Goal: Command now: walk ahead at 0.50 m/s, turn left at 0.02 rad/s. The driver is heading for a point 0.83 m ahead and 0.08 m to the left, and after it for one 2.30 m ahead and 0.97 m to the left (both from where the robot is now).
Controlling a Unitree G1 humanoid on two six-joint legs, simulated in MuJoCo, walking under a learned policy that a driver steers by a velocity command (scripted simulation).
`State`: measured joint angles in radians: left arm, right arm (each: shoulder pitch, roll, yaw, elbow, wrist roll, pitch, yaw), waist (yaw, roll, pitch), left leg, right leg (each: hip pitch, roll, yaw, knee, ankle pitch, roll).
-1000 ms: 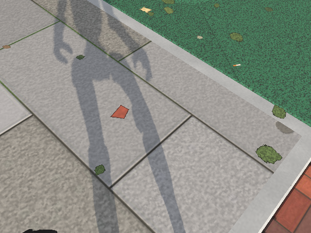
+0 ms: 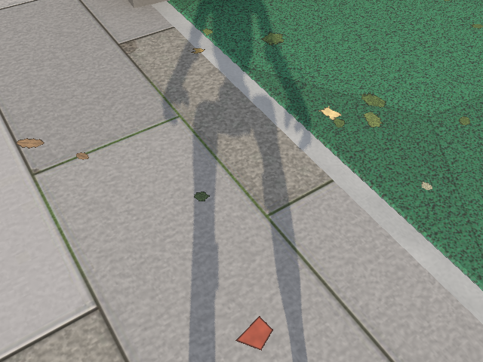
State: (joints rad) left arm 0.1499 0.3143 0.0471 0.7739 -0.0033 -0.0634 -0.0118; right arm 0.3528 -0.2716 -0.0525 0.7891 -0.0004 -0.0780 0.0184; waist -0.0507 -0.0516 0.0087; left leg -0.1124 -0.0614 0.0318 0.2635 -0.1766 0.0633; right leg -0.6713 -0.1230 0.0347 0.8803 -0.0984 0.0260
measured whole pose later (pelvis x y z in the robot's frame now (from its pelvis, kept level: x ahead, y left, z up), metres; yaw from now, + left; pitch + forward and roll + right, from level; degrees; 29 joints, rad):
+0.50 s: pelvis +0.28 -0.07 +0.00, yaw -1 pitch +1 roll -1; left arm 0.32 0.27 0.04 0.85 0.00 -0.08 -0.03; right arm 0.19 -0.30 -0.05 0.79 0.00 -0.06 -0.01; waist 0.04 0.04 0.02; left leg -0.65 0.12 -0.05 0.95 -0.16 -0.01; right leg -0.15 0.06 -0.05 0.28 -0.16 -0.07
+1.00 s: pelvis +0.51 +0.00 -0.01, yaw +0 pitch +1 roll +0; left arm 0.19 0.30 0.05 0.86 0.00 -0.01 0.03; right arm 0.16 -0.24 -0.03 0.87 -0.03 -0.07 0.02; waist -0.01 -0.05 0.06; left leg -0.29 -0.04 0.06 0.38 -0.11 0.07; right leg -0.49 -0.08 0.04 0.87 -0.35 0.05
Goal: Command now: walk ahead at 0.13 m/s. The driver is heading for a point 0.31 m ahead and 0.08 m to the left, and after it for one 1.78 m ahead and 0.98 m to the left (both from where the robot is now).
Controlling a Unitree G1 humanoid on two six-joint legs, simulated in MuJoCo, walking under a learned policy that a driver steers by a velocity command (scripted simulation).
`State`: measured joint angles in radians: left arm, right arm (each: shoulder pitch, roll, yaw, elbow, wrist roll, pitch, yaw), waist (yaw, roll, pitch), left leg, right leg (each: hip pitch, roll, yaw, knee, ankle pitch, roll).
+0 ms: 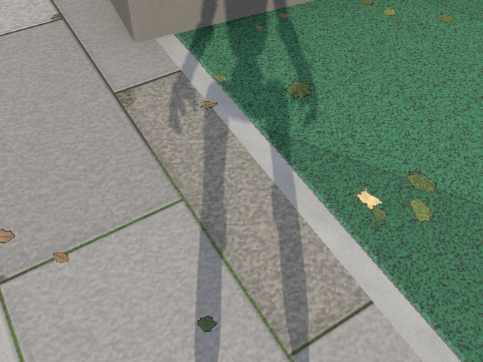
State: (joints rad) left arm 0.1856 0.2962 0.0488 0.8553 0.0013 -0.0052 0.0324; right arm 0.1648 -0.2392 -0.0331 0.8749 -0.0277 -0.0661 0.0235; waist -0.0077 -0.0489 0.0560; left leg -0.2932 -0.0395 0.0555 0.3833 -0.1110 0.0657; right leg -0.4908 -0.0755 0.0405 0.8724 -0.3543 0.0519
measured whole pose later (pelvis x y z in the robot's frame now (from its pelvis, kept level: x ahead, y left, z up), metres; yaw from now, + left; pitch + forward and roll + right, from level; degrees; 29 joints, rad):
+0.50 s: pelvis +0.07 -0.02 +0.00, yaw +1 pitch -1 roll +0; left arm 0.15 0.24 0.04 0.98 0.00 0.00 0.04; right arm 0.14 -0.25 -0.03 1.03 0.00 0.01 -0.02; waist -0.01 0.00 0.04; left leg -0.17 -0.01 0.03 0.47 -0.27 0.01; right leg -0.21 -0.03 0.00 0.49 -0.25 0.02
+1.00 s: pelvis +0.13 +0.06 -0.01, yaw +15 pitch +2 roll -2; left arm 0.11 0.31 0.08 0.90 0.00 -0.02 0.06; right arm 0.16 -0.27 -0.08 0.87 0.00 -0.02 0.01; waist 0.00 -0.03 0.06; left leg -0.35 -0.05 -0.01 0.56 -0.24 0.07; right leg -0.49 -0.04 0.01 1.16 -0.48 0.05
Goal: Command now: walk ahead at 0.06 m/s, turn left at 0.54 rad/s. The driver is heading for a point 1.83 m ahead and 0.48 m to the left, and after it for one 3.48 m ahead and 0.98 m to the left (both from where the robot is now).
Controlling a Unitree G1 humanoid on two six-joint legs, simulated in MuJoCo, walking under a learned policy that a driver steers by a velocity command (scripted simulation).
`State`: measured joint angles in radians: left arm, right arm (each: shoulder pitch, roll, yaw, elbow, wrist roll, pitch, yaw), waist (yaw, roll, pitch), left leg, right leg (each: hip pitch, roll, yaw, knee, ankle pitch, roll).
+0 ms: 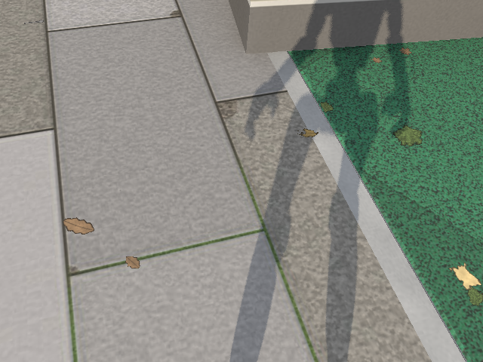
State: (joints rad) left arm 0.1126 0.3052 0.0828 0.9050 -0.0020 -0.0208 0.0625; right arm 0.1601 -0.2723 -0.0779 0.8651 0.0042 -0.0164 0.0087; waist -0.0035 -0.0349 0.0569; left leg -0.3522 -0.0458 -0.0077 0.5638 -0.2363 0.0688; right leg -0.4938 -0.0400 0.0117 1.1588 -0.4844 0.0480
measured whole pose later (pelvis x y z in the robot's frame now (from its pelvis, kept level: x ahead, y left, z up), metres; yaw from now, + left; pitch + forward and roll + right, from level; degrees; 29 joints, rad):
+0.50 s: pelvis +0.09 -0.02 +0.00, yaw +18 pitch +2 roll +0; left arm 0.07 0.29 0.07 0.83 0.02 -0.04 0.02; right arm 0.16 -0.33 -0.09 0.77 0.02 0.04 -0.04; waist -0.02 0.04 0.04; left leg -0.36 -0.15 -0.22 0.88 -0.54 0.00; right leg -0.30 0.03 0.05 0.47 -0.20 -0.01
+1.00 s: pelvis +0.09 +0.02 +0.01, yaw +24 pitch -1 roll +0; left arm 0.17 0.30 0.03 0.90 0.02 0.00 0.02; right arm 0.15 -0.23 -0.03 0.81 -0.02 0.01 -0.01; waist 0.03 -0.04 0.04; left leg -0.18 -0.04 -0.03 0.48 -0.28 0.03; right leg -0.20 -0.06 0.01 0.47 -0.23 0.05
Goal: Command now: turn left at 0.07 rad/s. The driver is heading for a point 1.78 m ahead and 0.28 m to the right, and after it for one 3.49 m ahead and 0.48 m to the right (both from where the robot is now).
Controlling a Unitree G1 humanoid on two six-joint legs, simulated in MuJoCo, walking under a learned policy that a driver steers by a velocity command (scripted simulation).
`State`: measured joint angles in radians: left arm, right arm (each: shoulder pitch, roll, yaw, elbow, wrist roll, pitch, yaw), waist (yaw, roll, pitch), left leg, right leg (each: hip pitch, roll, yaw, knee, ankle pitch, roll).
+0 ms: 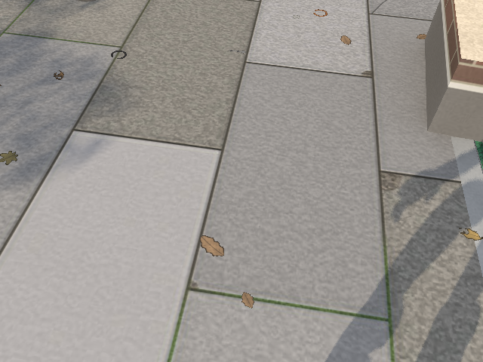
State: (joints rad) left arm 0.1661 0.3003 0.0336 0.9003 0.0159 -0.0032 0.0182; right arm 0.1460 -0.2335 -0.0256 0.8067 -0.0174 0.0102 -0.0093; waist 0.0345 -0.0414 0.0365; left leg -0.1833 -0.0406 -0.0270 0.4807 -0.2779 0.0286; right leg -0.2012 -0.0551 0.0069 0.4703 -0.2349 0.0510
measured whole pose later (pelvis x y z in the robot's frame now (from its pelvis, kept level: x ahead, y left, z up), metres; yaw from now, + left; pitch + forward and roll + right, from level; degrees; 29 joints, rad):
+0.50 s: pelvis +0.01 +0.01 +0.00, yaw +0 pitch -1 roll +0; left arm 0.18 0.28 0.03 1.03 0.00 0.00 0.04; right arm 0.19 -0.26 -0.03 0.98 0.00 0.01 -0.02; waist 0.01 -0.01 0.03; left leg -0.15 -0.04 -0.03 0.46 -0.29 0.04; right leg -0.16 -0.06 0.00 0.44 -0.26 0.06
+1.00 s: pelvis +0.08 -0.05 +0.00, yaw +0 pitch +0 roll +1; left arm 0.31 0.25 0.04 1.05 -0.01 -0.11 -0.01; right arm 0.28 -0.28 -0.05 1.01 0.04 -0.06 -0.01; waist 0.01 0.04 0.00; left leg -0.32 -0.01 -0.05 0.98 -0.44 0.05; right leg -0.21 0.01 -0.06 0.54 -0.33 -0.05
